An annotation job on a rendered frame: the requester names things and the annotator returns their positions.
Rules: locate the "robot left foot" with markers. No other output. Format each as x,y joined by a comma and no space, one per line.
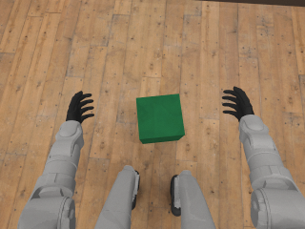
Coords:
134,201

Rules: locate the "right robot upper arm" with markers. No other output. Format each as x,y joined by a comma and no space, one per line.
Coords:
277,209

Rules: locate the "robot right foot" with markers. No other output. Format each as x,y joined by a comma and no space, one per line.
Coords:
175,210

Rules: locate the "left robot upper arm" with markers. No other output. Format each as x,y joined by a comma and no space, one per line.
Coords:
49,213

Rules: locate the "right robot hand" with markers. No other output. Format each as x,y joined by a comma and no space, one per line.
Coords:
242,104

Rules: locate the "carton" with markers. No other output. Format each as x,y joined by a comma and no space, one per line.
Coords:
159,118

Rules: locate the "robot right forearm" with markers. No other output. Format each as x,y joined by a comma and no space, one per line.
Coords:
265,164

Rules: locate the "left robot hand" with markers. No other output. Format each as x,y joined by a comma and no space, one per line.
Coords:
75,112

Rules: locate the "robot left forearm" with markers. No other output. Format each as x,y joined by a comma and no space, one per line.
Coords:
58,178

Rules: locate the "robot foot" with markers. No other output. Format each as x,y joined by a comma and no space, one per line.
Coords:
175,210
134,201

